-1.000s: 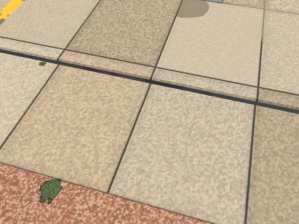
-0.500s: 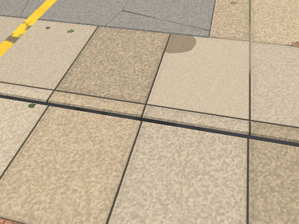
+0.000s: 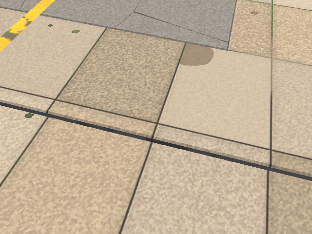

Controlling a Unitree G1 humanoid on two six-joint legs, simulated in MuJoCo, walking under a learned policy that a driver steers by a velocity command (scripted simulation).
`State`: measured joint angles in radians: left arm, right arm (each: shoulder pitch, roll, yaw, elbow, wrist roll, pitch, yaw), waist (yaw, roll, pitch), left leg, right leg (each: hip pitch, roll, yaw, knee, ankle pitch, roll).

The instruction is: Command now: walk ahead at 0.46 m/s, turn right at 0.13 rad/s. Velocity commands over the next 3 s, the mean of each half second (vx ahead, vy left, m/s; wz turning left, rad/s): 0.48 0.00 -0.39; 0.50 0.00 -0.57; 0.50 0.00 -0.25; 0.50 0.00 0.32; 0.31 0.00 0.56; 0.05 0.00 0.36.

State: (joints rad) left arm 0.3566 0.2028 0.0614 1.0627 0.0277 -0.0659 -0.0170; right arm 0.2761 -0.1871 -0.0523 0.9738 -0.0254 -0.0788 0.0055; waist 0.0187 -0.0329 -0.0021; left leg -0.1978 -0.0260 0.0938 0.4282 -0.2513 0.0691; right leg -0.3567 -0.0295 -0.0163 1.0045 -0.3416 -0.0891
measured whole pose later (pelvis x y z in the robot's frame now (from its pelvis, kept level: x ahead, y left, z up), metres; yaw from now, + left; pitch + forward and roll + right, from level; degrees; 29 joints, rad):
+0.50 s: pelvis +0.26 -0.04 -0.01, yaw -14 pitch +0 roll -1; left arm 0.20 0.25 0.08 0.95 0.01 -0.03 -0.01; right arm 0.27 -0.19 -0.04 0.92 -0.02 -0.10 -0.01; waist 0.00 0.00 0.07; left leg -0.39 0.05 0.01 1.27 -0.33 0.03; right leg -0.30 0.15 -0.08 0.49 -0.19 -0.17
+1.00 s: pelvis +0.55 -0.07 -0.01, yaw -32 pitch +1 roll +0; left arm 0.38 0.29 0.08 0.88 0.01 -0.05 0.00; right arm 0.08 -0.25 -0.03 0.73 -0.05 -0.07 0.00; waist 0.08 -0.02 0.06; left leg -0.41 -0.01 0.04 0.56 -0.17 0.03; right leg -0.24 0.11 0.11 1.07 -0.43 -0.09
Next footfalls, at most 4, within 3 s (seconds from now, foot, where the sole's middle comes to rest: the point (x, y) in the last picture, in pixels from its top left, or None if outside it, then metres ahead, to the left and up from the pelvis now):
0.38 right None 0.34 -0.08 -0.78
0.90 left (166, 192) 0.71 -0.04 -0.78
1.42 right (231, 184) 0.77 -0.35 -0.78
1.96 left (229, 124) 1.11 -0.38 -0.74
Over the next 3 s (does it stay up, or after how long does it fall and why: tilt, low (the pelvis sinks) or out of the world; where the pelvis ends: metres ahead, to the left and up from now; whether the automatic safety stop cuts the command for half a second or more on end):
stays up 1.19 -0.47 0.04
